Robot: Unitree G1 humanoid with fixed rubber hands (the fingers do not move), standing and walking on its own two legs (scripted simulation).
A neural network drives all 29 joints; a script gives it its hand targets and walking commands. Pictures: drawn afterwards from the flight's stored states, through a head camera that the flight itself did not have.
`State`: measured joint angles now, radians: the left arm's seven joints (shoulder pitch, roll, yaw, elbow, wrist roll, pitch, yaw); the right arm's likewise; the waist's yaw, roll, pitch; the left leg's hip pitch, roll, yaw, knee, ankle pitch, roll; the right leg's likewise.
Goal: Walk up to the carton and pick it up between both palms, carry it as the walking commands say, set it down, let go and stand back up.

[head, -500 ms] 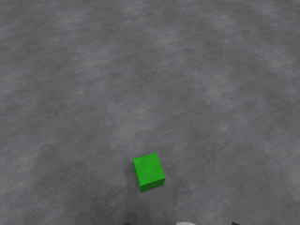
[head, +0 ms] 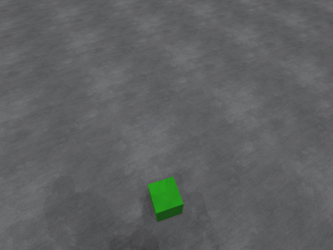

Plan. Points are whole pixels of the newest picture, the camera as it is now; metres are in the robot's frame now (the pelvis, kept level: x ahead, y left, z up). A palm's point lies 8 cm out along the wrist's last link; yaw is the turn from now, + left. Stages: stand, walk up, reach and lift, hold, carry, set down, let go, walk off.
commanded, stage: walk up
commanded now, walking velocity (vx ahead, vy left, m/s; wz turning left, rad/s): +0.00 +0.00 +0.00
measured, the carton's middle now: (165, 199) +0.49 +0.03 -0.70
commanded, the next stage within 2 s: stand in 1.82 s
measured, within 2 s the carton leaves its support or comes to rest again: neither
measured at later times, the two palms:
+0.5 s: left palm out of the picture -0.08 +0.16 -0.17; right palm (250, 215) +0.24 -0.22 -0.14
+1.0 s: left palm out of the picture +0.14 +0.18 -0.13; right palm (285, 228) +0.21 -0.32 -0.17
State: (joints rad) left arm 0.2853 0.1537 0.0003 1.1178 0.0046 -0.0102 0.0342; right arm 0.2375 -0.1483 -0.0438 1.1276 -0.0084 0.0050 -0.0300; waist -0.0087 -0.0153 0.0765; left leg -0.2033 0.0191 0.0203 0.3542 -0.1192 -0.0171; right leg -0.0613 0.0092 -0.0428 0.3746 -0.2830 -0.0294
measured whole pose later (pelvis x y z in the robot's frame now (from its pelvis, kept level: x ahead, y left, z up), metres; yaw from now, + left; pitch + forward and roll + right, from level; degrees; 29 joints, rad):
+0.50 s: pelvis +0.09 -0.01 -0.02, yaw +12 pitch +0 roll -2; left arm 0.51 0.14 0.02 1.13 0.03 -0.03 0.03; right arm 0.13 -0.17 -0.06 0.97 -0.02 0.00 -0.01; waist 0.06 -0.04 0.05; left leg -0.40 0.07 0.11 0.66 -0.26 0.01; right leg 0.03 0.00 -0.27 0.46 -0.47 -0.02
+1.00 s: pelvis +0.13 -0.08 -0.01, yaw +11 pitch -2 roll +3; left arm 0.19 0.18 0.03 0.95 0.03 0.01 0.03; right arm 0.20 -0.25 -0.08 1.00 -0.02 0.08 -0.02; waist -0.01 0.03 0.15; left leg -0.45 0.01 0.02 1.11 -0.53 -0.05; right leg -0.34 -0.14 -0.09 0.61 -0.23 0.01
